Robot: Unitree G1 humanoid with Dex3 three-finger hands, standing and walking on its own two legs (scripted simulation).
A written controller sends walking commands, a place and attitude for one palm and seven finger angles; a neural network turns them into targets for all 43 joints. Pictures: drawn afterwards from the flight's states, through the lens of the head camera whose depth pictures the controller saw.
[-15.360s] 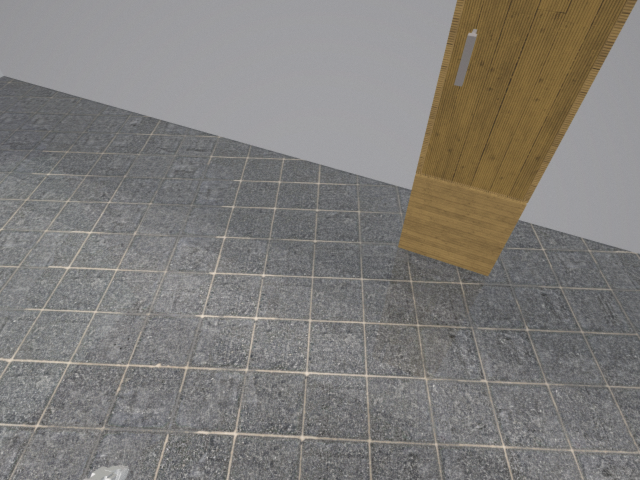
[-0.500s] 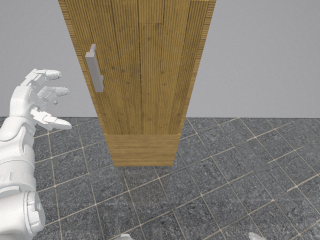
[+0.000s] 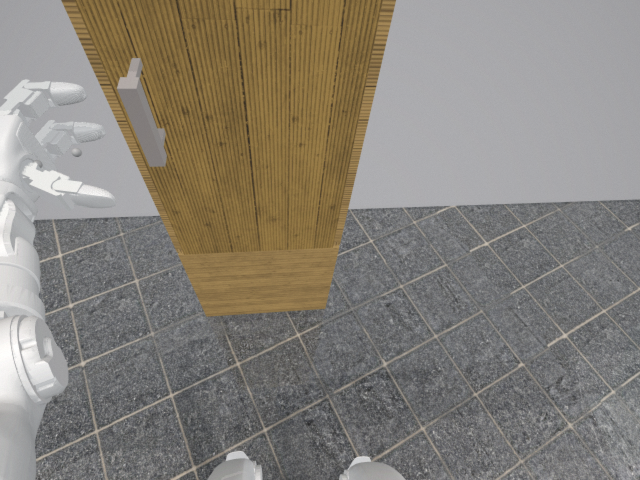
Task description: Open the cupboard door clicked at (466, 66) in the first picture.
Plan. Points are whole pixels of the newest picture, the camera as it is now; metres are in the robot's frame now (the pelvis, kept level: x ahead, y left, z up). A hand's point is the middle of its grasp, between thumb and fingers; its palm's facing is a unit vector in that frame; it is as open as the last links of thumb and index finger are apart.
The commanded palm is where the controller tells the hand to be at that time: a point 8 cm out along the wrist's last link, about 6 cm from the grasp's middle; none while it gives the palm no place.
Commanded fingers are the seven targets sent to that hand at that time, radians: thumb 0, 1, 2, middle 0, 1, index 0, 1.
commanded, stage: move the hooked fingers beside the handle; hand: left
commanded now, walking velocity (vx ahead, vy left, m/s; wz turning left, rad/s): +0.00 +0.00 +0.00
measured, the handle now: (147, 115) +0.56 +0.20 +0.10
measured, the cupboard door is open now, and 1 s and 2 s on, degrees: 0 0 0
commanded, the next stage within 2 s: slide the fingers in behind the handle in 0.98 s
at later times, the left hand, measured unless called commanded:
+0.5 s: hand (85, 137) +0.51 +0.27 +0.11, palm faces +0.03 -1.00 +0.01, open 14.0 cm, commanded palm +0.49 +0.31 +0.11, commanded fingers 0.00 -0.50 0.30 -0.30 -1.20 -0.30 -1.20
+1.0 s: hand (91, 137) +0.51 +0.26 +0.11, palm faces +0.04 -1.00 +0.00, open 14.0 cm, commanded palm +0.49 +0.31 +0.10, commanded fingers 0.00 -0.50 0.30 -0.30 -1.20 -0.30 -1.20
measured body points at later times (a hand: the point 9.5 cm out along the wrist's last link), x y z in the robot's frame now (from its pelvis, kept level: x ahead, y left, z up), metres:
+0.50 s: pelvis +0.01 +0.01 +0.00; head +0.12 +0.04 +0.43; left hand +0.50 +0.32 +0.11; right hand -0.02 -0.26 -0.10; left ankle +0.03 +0.11 -0.70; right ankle +0.00 -0.11 -0.70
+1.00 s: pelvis +0.01 +0.01 -0.01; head +0.11 +0.04 +0.43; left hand +0.50 +0.31 +0.12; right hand +0.03 -0.26 -0.11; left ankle +0.03 +0.11 -0.70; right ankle +0.00 -0.11 -0.70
